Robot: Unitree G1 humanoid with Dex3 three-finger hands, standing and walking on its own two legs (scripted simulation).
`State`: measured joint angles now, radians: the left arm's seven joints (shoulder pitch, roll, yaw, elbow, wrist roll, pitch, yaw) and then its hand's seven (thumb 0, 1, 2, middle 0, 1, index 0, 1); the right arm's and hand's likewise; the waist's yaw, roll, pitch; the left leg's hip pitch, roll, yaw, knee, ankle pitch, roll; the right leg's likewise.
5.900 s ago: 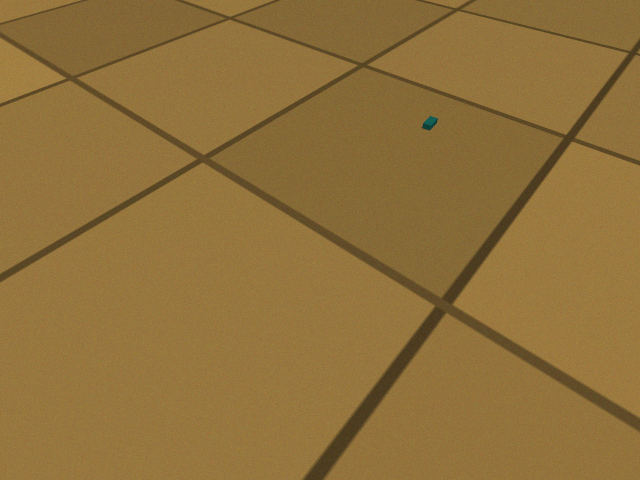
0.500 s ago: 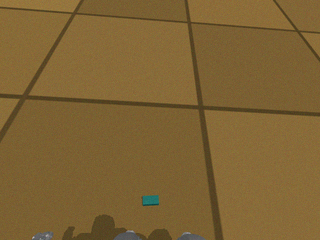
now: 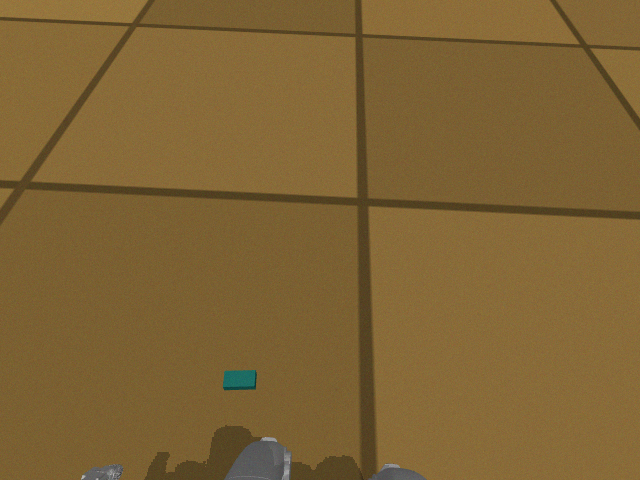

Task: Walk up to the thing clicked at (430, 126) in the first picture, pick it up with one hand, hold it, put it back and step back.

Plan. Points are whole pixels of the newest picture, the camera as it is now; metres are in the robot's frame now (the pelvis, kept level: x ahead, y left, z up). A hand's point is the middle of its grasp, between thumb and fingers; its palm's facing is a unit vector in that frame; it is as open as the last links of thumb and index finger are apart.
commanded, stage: walk up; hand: left
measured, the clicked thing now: (240, 380) +0.46 +0.26 -0.72
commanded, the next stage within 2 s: none
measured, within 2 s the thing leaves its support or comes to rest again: neither
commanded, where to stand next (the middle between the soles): +0.11 +0.00 m, yaw +3 degrees
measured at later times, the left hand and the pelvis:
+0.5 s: hand out of the picture +0.06 +0.19 -0.10, palm faces +0.14 -0.91 -0.39, open 7.4 cm; pelvis +0.00 -0.08 +0.04, yaw +6 degrees
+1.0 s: hand out of the picture +0.07 +0.23 -0.12, palm faces +0.14 -0.95 -0.29, open 7.4 cm; pelvis +0.02 -0.03 +0.05, yaw +7 degrees
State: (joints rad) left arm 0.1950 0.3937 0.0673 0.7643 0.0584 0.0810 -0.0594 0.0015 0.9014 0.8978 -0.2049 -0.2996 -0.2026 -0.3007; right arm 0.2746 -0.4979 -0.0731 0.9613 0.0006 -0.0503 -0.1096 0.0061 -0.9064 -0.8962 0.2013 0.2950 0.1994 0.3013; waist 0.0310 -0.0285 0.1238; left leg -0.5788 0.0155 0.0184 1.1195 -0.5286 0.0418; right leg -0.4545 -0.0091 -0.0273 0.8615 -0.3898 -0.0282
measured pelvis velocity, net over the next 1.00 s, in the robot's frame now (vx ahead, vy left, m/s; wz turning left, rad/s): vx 0.02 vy -0.03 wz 0.13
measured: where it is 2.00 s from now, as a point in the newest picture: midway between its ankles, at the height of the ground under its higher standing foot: outside the picture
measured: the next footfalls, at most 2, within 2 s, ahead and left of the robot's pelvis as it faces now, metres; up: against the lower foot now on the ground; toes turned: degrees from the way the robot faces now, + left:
left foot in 0.10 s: +0.06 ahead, +0.05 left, +0.00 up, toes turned +5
left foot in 0.72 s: +0.04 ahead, +0.09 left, +0.00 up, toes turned +9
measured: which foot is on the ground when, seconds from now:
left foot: up 0.00-0.08, down 0.10-0.34, up 0.36-0.70, down 0.72-1.00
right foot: down 0.00-1.00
